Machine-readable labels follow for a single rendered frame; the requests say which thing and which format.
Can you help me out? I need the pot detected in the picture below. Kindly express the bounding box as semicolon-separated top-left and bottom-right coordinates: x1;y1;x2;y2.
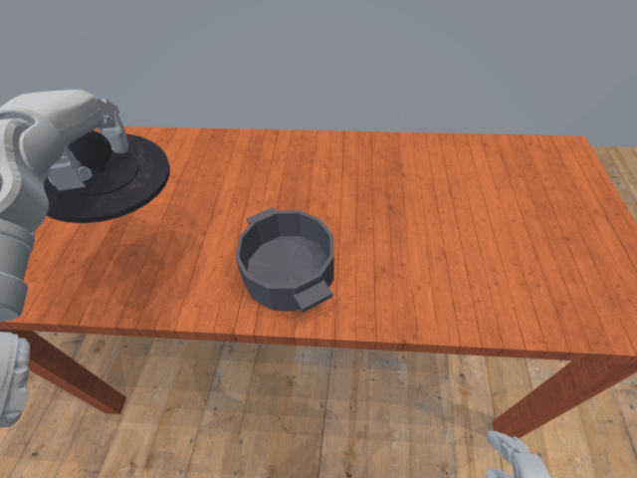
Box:
235;207;334;312

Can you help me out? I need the table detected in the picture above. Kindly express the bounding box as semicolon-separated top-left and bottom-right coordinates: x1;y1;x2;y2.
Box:
0;126;637;438

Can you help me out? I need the robot left forearm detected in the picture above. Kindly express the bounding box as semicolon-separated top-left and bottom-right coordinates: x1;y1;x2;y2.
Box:
0;107;64;322

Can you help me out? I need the right robot hand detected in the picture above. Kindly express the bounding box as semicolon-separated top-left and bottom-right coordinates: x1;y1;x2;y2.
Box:
487;430;551;478

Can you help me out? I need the knob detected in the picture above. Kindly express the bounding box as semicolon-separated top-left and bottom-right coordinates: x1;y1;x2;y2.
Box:
69;130;111;168

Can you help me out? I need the lid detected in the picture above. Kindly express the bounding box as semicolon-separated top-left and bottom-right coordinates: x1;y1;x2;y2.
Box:
44;134;170;223

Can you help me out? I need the left robot hand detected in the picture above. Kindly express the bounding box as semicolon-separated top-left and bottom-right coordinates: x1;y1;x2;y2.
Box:
0;90;128;191

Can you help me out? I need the left robot upper arm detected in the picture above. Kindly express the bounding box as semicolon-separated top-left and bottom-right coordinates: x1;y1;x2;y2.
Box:
0;332;30;427

